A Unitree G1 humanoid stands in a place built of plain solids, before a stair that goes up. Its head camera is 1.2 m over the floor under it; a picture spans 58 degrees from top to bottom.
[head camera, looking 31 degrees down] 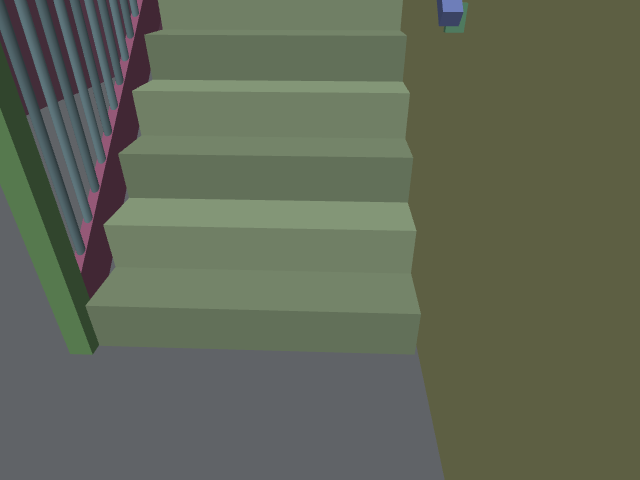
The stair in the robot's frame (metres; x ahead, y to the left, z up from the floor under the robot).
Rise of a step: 0.20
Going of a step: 0.24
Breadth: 1.20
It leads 2 degrees to the right of straight ahead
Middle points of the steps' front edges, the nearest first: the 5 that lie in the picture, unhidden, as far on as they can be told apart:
1.19 0.24 0.20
1.43 0.24 0.39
1.68 0.23 0.59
1.92 0.22 0.79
2.16 0.21 0.99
